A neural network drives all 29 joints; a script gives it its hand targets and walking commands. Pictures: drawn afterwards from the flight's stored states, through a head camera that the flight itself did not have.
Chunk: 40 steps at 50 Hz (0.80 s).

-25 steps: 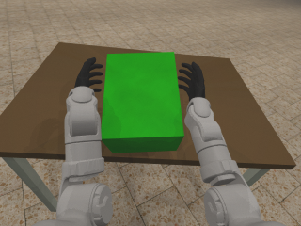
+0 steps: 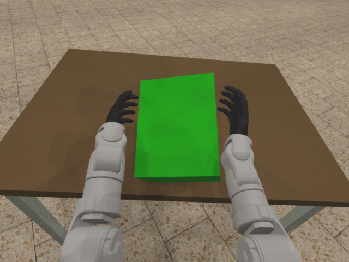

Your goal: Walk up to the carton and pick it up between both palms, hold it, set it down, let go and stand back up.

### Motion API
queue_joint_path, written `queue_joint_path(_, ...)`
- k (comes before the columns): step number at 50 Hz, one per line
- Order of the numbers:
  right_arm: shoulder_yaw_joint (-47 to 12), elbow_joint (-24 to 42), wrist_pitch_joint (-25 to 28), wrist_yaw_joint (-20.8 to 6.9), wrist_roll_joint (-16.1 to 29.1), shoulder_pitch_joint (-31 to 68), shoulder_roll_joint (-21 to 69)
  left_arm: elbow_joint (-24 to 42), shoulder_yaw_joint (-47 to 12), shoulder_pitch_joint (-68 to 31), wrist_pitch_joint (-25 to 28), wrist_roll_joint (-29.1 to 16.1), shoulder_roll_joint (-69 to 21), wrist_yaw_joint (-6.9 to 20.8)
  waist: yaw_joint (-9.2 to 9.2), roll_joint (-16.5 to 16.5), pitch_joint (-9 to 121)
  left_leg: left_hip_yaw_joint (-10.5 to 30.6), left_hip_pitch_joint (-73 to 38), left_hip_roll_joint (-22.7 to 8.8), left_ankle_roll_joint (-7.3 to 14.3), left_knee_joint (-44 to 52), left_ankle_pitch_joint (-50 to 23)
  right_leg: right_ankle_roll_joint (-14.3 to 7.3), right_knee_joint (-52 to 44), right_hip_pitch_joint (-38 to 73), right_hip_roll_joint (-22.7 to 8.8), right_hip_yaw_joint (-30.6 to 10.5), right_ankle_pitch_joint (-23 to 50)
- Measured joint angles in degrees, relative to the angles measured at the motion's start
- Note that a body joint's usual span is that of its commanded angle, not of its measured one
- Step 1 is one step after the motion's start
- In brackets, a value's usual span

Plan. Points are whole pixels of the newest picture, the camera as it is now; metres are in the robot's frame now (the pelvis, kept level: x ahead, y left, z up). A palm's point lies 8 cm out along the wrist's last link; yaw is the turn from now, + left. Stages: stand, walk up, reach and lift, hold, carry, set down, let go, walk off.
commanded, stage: set down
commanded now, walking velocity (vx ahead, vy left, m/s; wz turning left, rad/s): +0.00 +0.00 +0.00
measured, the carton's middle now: (181, 132) +0.40 -0.07 +0.07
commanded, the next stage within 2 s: none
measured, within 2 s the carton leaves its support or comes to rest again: neither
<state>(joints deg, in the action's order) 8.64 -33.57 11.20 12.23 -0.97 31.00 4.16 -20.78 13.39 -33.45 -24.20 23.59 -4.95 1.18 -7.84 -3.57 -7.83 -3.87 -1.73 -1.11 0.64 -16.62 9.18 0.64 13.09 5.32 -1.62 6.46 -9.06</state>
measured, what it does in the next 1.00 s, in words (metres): stands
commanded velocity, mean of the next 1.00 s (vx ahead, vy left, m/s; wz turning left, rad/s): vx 0.00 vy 0.00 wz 0.00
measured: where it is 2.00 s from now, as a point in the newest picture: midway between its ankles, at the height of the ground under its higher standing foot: outside the picture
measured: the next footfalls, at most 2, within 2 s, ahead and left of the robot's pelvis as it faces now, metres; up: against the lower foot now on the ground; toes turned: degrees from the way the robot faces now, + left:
none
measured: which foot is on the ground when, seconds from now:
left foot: down 0.00-1.00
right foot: down 0.00-1.00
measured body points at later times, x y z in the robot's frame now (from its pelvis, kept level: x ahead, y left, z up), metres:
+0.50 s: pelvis +0.00 +0.02 +0.00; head -0.01 +0.04 +0.45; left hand +0.41 +0.09 +0.13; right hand +0.35 -0.18 +0.14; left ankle +0.01 +0.11 -0.75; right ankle -0.01 -0.12 -0.75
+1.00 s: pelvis +0.01 +0.01 +0.00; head +0.01 +0.04 +0.45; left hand +0.45 +0.08 +0.12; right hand +0.37 -0.19 +0.13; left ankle +0.01 +0.11 -0.75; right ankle -0.01 -0.12 -0.75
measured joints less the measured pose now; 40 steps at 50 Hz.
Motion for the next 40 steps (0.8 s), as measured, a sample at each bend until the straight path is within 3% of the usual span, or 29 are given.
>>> queue_joint_path(4, -3.5, 2.35, -0.09, 1.79, 3.09, -0.81, -0.89, 3.05, -0.98, 1.26, -0.45, -0.99, 0.46, -0.9, -0.77, -0.67, 0.51, 0.17, -0.06, -0.17, -0.07, -0.89, 1.17, 0.07, -0.23, 0.61, 0.2, -0.01, -0.57)
queue_joint_path(9, -5.57, 3.29, -1.98, 3.31, 4.92, -0.12, -0.67, 5.29, -0.09, 1.3, -2.75, 0.36, 1.11, 0.76, -1.5, -1.66, 0.05, 0.58, -1.75, 0.16, 0.11, -1.06, 1.89, 0.39, -0.64, 2.73, -0.02, 0.15, -1.1)
queue_joint_path(14, -5.25, 2.61, -2.97, 3.58, 4.87, -0.47, 0.64, 5.53, 0.48, 1.68, -4.52, 1.46, 1.59, 2.51, -1.96, -2.05, -0.64, 1.13, -2.19, 0.54, 0.42, -1.94, 2.46, 0.79, -0.92, 3.95, -0.34, 0.66, -1.23)
queue_joint_path(18, -3.45, 2.4, -2.02, 3.04, 4.12, -1.31, 1.6, 4.14, -0.54, 1.61, -3.54, 0.82, 2.15, 2.29, -2.16, -1.6, -0.91, 1.31, -1.11, 0.68, 0.68, -2.97, 2.72, 1.05, -0.82, 3.36, -0.49, 0.88, -0.98)
queue_joint_path(23, -0.37, 0.63, -0.9, 2.31, 2.37, -0.69, 1.19, -0.7, -1.67, -1.05, -1.31, -0.16, 2.22, 1.07, -2.36, -0.73, -0.3, 0.91, 0.15, 0.79, 1.0, -2.97, 2.22, 1.25, -0.79, 1.9, -0.65, 0.54, -0.27)
queue_joint_path(28, 2.14, -2.6, -1.82, 1.52, 0.98, 0.77, -0.36, -7.18, -0.73, -4.76, -0.19, -0.23, 1.68, 1.71, -2.37, -0.39, 0.46, 0.23, 0.73, 0.96, 1.25, -1.52, 0.94, 1.28, -0.82, 0.37, -0.83, -0.14, 0.52)
queue_joint_path(40, 9.91, -8.28, -0.99, 0.25, -4.61, 6.89, 1.45, -20.09, 4.63, -12.23, 5.97, -0.38, 2.71, 1.55, -0.63, 0.0, 2.97, -1.63, 3.43, 0.85, 1.15, 2.12, -1.83, 0.85, -0.68, -4.87, -0.7, -2.0, 1.91)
